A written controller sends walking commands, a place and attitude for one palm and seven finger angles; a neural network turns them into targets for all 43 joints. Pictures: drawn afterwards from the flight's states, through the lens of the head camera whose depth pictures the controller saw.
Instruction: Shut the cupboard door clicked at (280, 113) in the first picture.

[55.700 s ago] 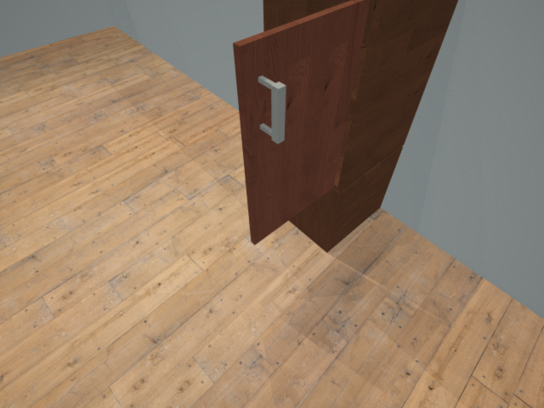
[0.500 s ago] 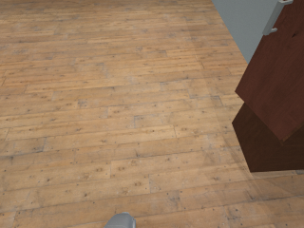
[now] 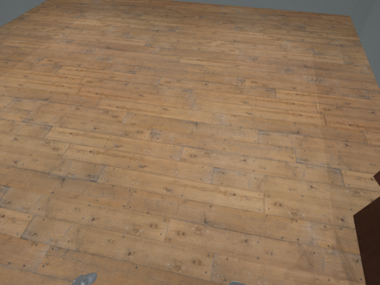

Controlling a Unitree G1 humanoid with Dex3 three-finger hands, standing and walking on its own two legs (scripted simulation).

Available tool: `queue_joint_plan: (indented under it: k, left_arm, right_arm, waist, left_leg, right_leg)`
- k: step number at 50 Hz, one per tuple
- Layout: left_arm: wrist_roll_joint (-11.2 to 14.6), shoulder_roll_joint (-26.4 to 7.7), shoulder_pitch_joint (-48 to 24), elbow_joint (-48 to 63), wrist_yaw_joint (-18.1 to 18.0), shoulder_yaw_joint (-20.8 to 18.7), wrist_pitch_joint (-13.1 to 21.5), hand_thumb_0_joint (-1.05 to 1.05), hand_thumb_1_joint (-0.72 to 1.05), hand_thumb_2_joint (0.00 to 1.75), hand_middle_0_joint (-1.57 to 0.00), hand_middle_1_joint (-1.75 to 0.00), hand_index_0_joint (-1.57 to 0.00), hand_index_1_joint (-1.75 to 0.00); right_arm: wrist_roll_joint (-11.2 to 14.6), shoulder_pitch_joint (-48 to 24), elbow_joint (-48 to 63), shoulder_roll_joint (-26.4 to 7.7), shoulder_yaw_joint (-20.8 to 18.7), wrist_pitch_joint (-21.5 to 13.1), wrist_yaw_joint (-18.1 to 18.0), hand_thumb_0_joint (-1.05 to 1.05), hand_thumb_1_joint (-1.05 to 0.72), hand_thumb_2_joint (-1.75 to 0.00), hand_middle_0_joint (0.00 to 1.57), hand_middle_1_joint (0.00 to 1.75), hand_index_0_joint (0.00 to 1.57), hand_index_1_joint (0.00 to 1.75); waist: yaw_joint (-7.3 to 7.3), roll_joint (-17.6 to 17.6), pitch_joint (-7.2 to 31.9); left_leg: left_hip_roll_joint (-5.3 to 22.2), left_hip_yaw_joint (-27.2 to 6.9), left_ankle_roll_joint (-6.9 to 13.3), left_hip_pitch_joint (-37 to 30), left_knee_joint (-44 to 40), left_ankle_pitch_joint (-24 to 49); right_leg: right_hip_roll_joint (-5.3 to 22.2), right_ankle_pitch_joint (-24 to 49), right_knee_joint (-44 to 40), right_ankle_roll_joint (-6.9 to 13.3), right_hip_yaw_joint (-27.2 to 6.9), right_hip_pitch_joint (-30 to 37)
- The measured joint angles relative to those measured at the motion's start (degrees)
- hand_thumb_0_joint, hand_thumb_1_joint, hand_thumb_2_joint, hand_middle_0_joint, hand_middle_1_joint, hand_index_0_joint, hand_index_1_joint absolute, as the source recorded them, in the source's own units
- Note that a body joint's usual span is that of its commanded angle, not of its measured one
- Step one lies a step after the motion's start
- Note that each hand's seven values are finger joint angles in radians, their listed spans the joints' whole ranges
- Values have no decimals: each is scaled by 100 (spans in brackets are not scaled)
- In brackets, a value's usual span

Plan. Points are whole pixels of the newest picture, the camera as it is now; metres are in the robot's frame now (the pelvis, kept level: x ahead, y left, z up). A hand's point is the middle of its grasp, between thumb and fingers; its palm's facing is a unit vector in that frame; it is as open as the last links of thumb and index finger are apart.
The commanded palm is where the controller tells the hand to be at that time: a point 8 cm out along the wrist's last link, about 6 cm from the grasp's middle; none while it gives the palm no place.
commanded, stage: walk to a spot facing it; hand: left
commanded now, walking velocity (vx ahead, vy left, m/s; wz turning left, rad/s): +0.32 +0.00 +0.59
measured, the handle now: out of the picture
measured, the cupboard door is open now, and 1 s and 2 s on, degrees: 19 19 19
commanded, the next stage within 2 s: turn to face it in 0.42 s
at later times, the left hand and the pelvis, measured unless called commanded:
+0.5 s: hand out of the picture +0.09 +0.25 -0.18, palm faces +0.36 -0.91 -0.20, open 7.4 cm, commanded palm none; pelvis +0.17 +0.07 +0.00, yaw +18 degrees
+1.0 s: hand (103, 201) +0.35 +0.28 -0.15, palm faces +0.18 -0.96 -0.22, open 7.4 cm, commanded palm none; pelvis +0.32 +0.09 +0.01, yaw +8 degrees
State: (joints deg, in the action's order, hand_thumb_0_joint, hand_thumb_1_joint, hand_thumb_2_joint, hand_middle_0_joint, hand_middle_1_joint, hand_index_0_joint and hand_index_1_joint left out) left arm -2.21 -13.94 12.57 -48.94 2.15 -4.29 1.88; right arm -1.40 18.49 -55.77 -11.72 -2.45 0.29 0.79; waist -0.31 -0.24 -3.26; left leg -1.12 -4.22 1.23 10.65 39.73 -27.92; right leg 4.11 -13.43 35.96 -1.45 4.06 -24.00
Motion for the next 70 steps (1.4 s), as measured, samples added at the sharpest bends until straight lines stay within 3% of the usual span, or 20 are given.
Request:
queue_joint_plan:
  k: [3,6,11,19,21,23,26,32,37,41,43,46,48,51,55,60,62,65,67,70]
  left_arm:
    - [-16,202,34,-29,-148,50,74,0,90,90,-20,-30,-20,-30]
    - [-24,373,200,-232,-235,74,68,0,90,90,-20,-30,-20,-30]
    - [-17,492,432,-543,-266,74,127,1,91,90,-21,-30,-21,-30]
    - [18,376,794,-801,-222,45,110,1,91,90,-21,-30,-21,-30]
    - [54,351,960,-842,-182,22,4,1,91,90,-21,-30,-21,-30]
    - [71,219,821,-874,-172,7,-201,1,90,90,-21,-30,-21,-30]
    - [45,80,485,-817,-190,-64,-279,1,91,90,-21,-30,-20,-30]
    - [45,67,-24,-561,-236,6,-213,1,91,90,-20,-30,-20,-30]
    - [73,213,-170,-565,-258,93,-285,0,91,90,-20,-30,-20,-30]
    - [67,358,-142,-555,-194,100,-369,0,91,90,-20,-30,-20,-30]
    - [50,384,-82,-511,-167,101,-312,0,91,90,-20,-30,-20,-30]
    - [76,510,-125,-520,-235,124,-217,0,91,90,-20,-30,-20,-30]
    - [92,556,-104,-527,-299,122,-247,0,90,90,-20,-30,-20,-30]
    - [88,548,-30,-553,-329,98,-282,0,90,90,-21,-30,-21,-30]
    - [69,462,40,-552,-289,50,-326,0,90,90,-21,-30,-21,-30]
    - [64,279,74,-480,-240,-48,-434,1,90,90,-21,-30,-21,-30]
    - [101,209,115,-415,-224,-78,-502,1,90,90,-21,-30,-21,-30]
    - [93,-23,-16,-369,-183,-152,-588,1,90,90,-21,-30,-21,-30]
    - [81,-145,-106,-322,-134,-196,-621,1,90,90,-20,-30,-20,-30]
    - [92,-237,-215,-211,-77,-208,-665,1,91,90,-20,-30,-20,-30]
  right_arm:
    - [-25,-135,-137,-93,-97,120,28,1,-91,-90,20,30,21,30]
    - [-53,-317,-101,-124,-158,126,84,1,-91,-90,20,30,20,30]
    - [-37,-580,99,-23,-178,108,171,1,-91,-90,19,30,20,30]
    - [-50,-1249,418,-13,-90,-12,274,1,-91,-90,19,30,20,30]
    - [-81,-1318,599,-108,-70,-146,258,0,-91,-90,19,30,20,30]
    - [-68,-1375,658,-92,-51,-244,150,0,-91,-90,19,30,20,30]
    - [-54,-1230,617,-44,20,-257,5,0,-91,-90,20,30,20,30]
    - [-23,-781,203,171,153,-269,-166,0,-91,-90,20,30,20,30]
    - [-21,-501,-96,198,128,-186,-206,0,-93,-90,20,30,21,30]
    - [-31,-387,-230,161,98,-40,-218,0,-92,-90,20,30,21,30]
    - [3,-327,-261,135,70,19,-215,0,-92,-90,20,30,21,30]
    - [54,-539,-284,35,0,172,-227,0,-92,-90,20,30,21,30]
    - [56,-664,-228,9,-15,208,-231,0,-91,-90,20,30,20,30]
    - [44,-805,-64,24,-17,214,-214,1,-91,-90,20,30,20,30]
    - [48,-993,175,62,-21,208,-196,0,-91,-90,20,30,20,30]
    - [85,-1152,420,83,6,118,-202,0,-91,-90,20,30,20,30]
    - [61,-1101,538,29,34,17,-204,0,-91,-90,20,30,20,30]
    - [-37,-1049,608,94,103,-26,-214,0,-91,-90,20,30,21,30]
    - [-64,-956,636,108,149,-7,-215,0,-91,-90,20,30,21,30]
    - [-78,-833,621,60,166,37,-219,0,-90,-90,20,30,21,30]
  waist:
    - [11,-133,-53]
    - [-74,-128,17]
    - [-111,66,41]
    - [208,280,-316]
    - [176,204,-283]
    - [146,271,-371]
    - [167,324,-343]
    - [153,217,-173]
    - [82,124,-114]
    - [22,0,-138]
    - [22,-33,-115]
    - [38,-202,-271]
    - [42,-205,-306]
    - [41,-103,-242]
    - [86,48,-157]
    - [174,198,-84]
    - [157,129,20]
    - [174,272,-52]
    - [180,274,-82]
    - [173,169,-116]
  left_leg:
    - [-47,67,101,960,2371,-30]
    - [151,361,23,1710,3164,712]
    - [466,711,-119,2164,2092,1113]
    - [382,1121,73,1679,-161,1199]
    - [315,1124,246,1472,-440,1672]
    - [195,1105,363,1539,-10,1537]
    - [30,1055,366,1273,-222,1285]
    - [-119,959,370,397,-1302,1486]
    - [-29,1127,264,-215,-1555,1246]
    - [159,1414,132,-400,-1104,690]
    - [287,1529,38,-223,-459,299]
    - [260,971,-211,642,1557,-360]
    - [220,728,-321,1121,2320,-199]
    - [279,573,-440,1534,2351,122]
    - [342,437,-528,1624,1545,353]
    - [259,384,-511,1122,-3,788]
    - [331,396,-322,824,-758,1376]
    - [366,663,-120,759,-540,1211]
    - [451,795,-116,593,-685,1156]
    - [602,980,-135,375,-950,1236]
  right_leg:
    - [37,-165,202,236,262,169]
    - [89,-117,-339,196,507,602]
    - [211,-68,-1174,129,998,1345]
    - [549,-824,-831,-287,1561,2034]
    - [706,-1339,391,-286,1395,1690]
    - [609,-1596,2112,-178,604,957]
    - [436,-1101,3211,-90,28,28]
    - [255,-283,2267,-96,-293,-687]
    - [-7,30,1024,0,-227,-421]
    - [-243,61,415,102,-21,65]
    - [-357,-81,-1,296,-15,391]
    - [-580,-301,43,487,-99,376]
    - [-658,-122,-219,479,-199,492]
    - [-697,52,-632,457,-393,657]
    - [-695,130,-855,379,-695,759]
    - [-710,-39,-616,195,-1104,717]
    - [-813,-275,-261,128,-1185,556]
    - [-719,-1395,1286,43,-929,50]
    - [-616,-1487,2127,-40,-645,-216]
    - [-439,-1366,2339,-129,-333,-294]
